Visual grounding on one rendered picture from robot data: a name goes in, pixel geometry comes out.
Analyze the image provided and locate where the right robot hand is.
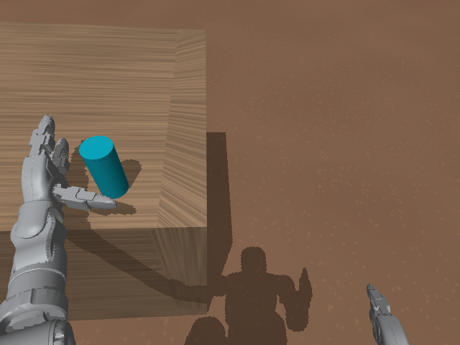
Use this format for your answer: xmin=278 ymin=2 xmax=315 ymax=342
xmin=367 ymin=284 xmax=410 ymax=345

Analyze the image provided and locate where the left robot hand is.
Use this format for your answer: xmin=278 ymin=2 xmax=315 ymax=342
xmin=21 ymin=115 xmax=117 ymax=211

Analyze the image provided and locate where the can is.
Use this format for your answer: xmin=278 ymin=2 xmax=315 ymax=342
xmin=79 ymin=136 xmax=129 ymax=199

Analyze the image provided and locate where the left robot arm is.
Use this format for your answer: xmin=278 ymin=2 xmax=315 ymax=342
xmin=0 ymin=200 xmax=76 ymax=345

